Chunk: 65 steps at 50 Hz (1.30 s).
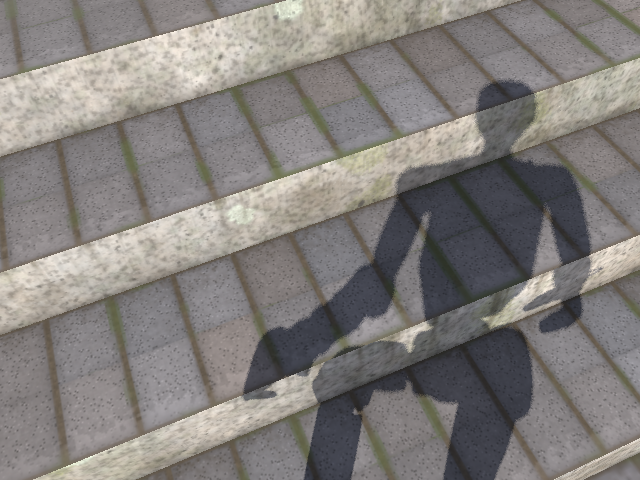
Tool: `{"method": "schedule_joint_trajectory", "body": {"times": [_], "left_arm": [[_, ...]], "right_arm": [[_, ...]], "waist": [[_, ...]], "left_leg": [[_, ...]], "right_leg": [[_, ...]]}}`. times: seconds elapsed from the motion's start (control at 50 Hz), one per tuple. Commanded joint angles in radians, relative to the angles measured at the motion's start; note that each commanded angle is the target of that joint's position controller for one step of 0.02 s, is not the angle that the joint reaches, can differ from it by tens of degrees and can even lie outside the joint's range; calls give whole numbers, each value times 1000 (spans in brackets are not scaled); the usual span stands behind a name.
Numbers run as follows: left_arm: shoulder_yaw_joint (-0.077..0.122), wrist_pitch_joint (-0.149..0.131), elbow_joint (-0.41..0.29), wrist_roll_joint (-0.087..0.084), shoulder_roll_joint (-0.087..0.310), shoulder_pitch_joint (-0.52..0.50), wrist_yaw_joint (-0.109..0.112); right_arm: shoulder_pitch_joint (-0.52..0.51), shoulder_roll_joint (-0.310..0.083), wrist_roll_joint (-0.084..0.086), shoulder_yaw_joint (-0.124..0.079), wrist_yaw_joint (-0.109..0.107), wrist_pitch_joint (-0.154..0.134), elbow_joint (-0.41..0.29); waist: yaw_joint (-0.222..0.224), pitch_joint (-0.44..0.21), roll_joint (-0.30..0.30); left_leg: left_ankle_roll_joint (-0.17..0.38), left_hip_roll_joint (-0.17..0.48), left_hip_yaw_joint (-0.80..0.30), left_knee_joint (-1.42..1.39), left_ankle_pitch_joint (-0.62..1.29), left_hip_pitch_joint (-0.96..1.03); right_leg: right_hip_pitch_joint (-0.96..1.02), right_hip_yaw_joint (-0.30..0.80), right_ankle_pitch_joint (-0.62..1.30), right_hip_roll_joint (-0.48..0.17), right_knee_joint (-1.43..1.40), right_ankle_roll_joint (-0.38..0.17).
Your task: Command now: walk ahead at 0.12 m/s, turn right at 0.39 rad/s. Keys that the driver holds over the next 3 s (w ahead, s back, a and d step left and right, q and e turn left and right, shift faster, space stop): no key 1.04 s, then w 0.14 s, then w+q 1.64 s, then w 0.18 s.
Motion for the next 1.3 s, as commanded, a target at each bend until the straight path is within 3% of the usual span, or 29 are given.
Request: {"method": "schedule_joint_trajectory", "body": {"times": [0.02,0.08,0.14,0.18,0.22,0.24,0.26,0.28,0.3,0.32,0.34,0.36,0.4,0.44,0.48,0.58,0.64,0.76,0.94,1.04,1.1,1.14,1.18,1.2,1.22,1.24,1.26,1.28,1.3], "left_arm": [[17,8,-8,2,123,153,21],[5,27,36,4,98,207,23],[5,37,51,-2,110,195,32],[3,44,54,-14,122,151,50],[14,71,53,-29,150,99,65],[32,89,39,-47,192,43,60],[48,89,59,-54,221,108,52],[46,70,83,-42,211,137,25],[40,41,102,-50,189,149,17],[33,17,69,-55,127,98,10],[26,9,73,-22,61,129,-11],[37,13,102,-14,82,153,-36],[24,48,31,-16,70,-8,-24],[12,74,25,-13,34,18,-16],[3,75,34,-11,7,62,-10],[10,48,-19,2,43,26,8],[18,62,-37,10,57,21,18],[10,66,-75,8,45,-2,20],[-6,72,-76,6,12,44,7],[-24,73,-72,0,-18,49,-8],[-10,71,-18,-32,-15,92,-33],[2,77,37,-26,-15,147,-41],[-5,64,89,-6,-55,202,-46],[-25,30,127,43,-80,312,-53],[-8,5,164,58,65,340,-66],[40,16,187,29,181,404,-76],[34,38,182,18,161,384,-73],[49,56,169,14,235,310,-53],[-2,59,165,15,48,226,-28]], "right_arm": [[-65,-26,13,8,1,-23,-113],[-72,21,24,35,12,-31,-146],[-65,18,29,47,11,-22,-197],[-80,25,18,59,3,-21,-264],[-127,103,-21,94,10,-28,-351],[-133,107,-28,109,22,-27,-358],[-148,92,-19,93,24,-25,-354],[44,43,-15,58,25,-33,-275],[163,-35,-21,25,28,-39,-249],[346,-157,-60,-10,31,-45,-187],[458,-196,-113,-16,20,-33,-139],[323,-149,-96,-10,20,-42,-180],[100,-50,-24,9,12,-33,-178],[104,45,-15,20,0,-29,-109],[141,46,-17,15,-6,-34,-69],[177,38,-3,3,-24,-41,-67],[210,30,-5,-3,-40,-33,-74],[272,8,1,-13,-71,-14,-82],[277,-6,-2,-15,-82,-2,-84],[199,-45,-9,-27,-69,13,-113],[172,-56,11,-38,-43,28,-92],[127,-19,12,-28,-32,30,-80],[145,86,5,1,-21,32,-41],[125,177,18,22,-12,31,-32],[267,243,41,29,19,3,-10],[391,201,53,27,40,-12,16],[288,164,46,27,44,-22,-4],[111,160,84,48,29,-8,-103],[-75,112,92,36,13,17,-116]], "waist": [[29,-72,-92],[27,-30,-114],[0,11,-143],[-33,8,-134],[-74,-68,-131],[-89,-99,-125],[-62,-109,-177],[-109,-194,-244],[-165,-271,-255],[-216,-354,89],[-214,-501,512],[-150,-475,330],[-83,-122,124],[-35,-18,17],[-28,12,44],[-30,-42,40],[-46,-39,98],[-79,-15,94],[-85,-26,116],[-81,-53,119],[-75,-75,108],[-46,-29,91],[-26,33,-83],[32,41,-176],[-72,18,-281],[-104,-41,-303],[-79,-21,-215],[-70,19,-350],[-14,153,-222]], "left_leg": [[14,9,-7,304,-87,-379],[11,10,21,351,-128,-443],[1,23,17,345,-151,-474],[1,53,-8,232,-124,-448],[31,115,-22,-66,-38,-248],[55,72,139,-356,-89,30],[67,28,185,-434,-95,232],[102,-48,249,-380,-38,391],[160,-53,133,-505,23,493],[276,119,-231,-747,441,685],[441,341,-759,-1162,675,823],[443,387,-908,-1183,439,724],[345,306,-624,-1141,204,460],[238,206,-348,-1094,-45,294],[275,205,-291,-1139,-40,274],[312,202,-186,-1218,32,441],[346,247,-238,-1256,-30,528],[359,289,-272,-1281,-72,621],[381,324,-281,-1171,46,601],[294,295,-234,-1008,65,457],[232,254,-153,-921,-340,265],[191,228,-116,-790,-422,160],[121,87,24,-360,-307,119],[106,-32,-33,128,-355,-51],[73,-73,-104,523,-284,-246],[63,-52,-150,604,-178,-355],[45,-41,-153,709,-96,-485],[22,31,-65,704,-41,-614],[28,42,-68,738,36,-679]], "right_leg": [[401,268,524,-350,6,-157],[390,233,511,-338,10,-146],[312,224,502,-347,-1,-127],[239,211,508,-348,-7,-92],[150,202,527,-332,-67,-68],[20,115,536,-282,-172,-79],[-32,115,602,-270,-191,-76],[48,45,1082,-250,-78,-78],[132,36,1471,-230,74,-47],[-32,17,1100,-122,363,36],[-127,141,-165,108,705,98],[-187,268,-312,129,1050,132],[-369,99,-313,46,1106,133],[-336,40,-212,-32,1057,111],[-357,1,-121,-5,1202,88],[-449,49,77,2,1112,99],[-527,41,28,2,1181,140],[-622,47,-21,-23,1195,175],[-579,5,29,-114,1104,211],[-386,-56,110,-191,714,179],[-61,-186,246,-164,366,102],[109,-250,373,-163,133,58],[180,-229,502,-170,-153,57],[218,-112,627,-232,-96,75],[224,-20,1348,-368,213,132],[295,72,1189,-483,179,63],[310,101,788,-503,115,9],[281,288,79,-630,-134,-116],[201,321,-479,-557,-273,-106]]}}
